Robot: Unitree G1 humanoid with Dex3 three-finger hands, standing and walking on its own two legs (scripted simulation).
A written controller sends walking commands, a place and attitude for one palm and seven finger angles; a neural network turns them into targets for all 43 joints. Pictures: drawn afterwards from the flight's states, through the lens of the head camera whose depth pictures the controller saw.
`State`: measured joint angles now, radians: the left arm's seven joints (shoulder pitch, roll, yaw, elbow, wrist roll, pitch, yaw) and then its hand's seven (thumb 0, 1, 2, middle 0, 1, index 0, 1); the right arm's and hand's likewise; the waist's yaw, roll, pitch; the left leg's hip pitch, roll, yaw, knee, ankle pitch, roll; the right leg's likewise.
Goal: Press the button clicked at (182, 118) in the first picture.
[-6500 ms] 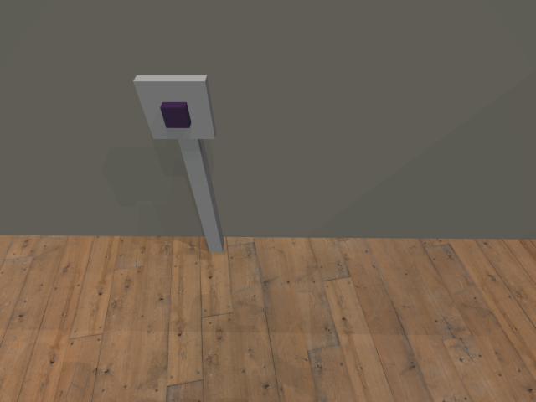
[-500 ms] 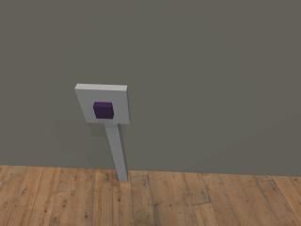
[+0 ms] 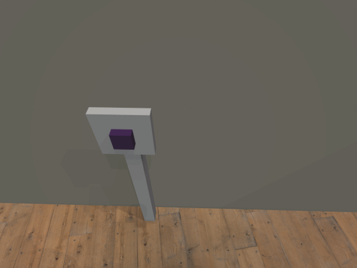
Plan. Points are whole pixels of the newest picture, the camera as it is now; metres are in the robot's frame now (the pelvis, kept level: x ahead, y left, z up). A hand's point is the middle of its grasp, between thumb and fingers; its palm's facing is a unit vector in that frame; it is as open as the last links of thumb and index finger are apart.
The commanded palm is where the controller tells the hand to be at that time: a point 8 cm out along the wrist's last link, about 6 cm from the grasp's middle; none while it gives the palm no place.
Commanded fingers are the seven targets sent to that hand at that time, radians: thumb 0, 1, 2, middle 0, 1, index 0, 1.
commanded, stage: look again from close up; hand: left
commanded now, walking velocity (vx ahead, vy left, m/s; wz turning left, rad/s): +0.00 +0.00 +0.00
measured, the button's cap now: (123, 138) +0.47 +0.20 -0.01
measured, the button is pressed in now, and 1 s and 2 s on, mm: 0 0 0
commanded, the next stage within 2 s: raise the hand and make a fist in 0.14 s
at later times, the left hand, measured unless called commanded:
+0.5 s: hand (114, 222) +0.22 +0.16 +0.00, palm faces +0.17 -0.98 -0.07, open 6.5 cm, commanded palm +0.12 +0.22 -0.06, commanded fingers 0.00 0.90 0.90 -0.58 -0.72 -0.58 -0.72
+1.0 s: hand (120, 253) +0.17 +0.14 -0.06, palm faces -0.09 -1.00 +0.00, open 3.3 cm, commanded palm +0.13 +0.22 -0.04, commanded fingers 0.00 0.90 0.90 -1.27 -1.47 -1.27 -1.47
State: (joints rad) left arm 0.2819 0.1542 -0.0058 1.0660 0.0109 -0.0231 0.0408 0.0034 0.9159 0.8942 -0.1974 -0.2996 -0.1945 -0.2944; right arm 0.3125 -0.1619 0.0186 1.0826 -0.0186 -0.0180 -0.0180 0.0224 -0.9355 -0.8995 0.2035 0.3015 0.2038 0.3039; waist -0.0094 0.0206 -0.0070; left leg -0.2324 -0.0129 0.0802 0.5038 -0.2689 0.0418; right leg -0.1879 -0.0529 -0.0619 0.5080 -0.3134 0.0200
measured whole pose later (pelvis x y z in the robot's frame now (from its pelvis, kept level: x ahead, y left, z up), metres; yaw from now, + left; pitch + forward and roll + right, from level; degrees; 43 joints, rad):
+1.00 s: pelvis -0.05 -0.05 -0.09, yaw +1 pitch +14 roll -1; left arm 0.32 0.25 0.21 0.09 -0.33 -0.31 -0.41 0.01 0.90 0.90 -1.01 -1.18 -1.01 -1.18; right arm 0.21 -0.17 0.02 0.59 0.04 -0.19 -0.07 0.02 -0.90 -0.90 0.21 0.30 0.21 0.30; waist -0.02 0.04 -0.13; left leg -0.95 0.07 -0.02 1.17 -0.47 -0.03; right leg -0.88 0.00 -0.13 1.17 -0.54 -0.06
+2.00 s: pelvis -0.02 +0.00 -0.07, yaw +1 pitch +14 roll -3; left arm 0.37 0.27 0.22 -0.02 -0.29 -0.32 -0.29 0.01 0.90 0.90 -1.30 -1.50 -1.29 -1.50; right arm 0.26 -0.23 0.02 0.52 0.02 -0.15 -0.05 0.01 -0.90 -0.90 0.21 0.30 0.21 0.30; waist -0.02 0.03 -0.14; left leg -0.85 0.04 0.01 1.08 -0.48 0.03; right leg -0.75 -0.02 -0.10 1.02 -0.51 0.00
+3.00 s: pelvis -0.03 -0.02 -0.08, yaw +0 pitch +17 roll -2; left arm 0.01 0.26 0.25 0.31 -0.26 -0.39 -0.27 0.01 0.90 0.90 -1.30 -1.50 -1.30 -1.50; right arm 0.25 -0.26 0.01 0.58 0.02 -0.13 -0.05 0.01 -0.90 -0.90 0.21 0.30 0.21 0.30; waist -0.04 0.02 -0.14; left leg -0.92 0.05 0.02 1.11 -0.48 0.01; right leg -0.84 -0.01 -0.09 1.08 -0.53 -0.02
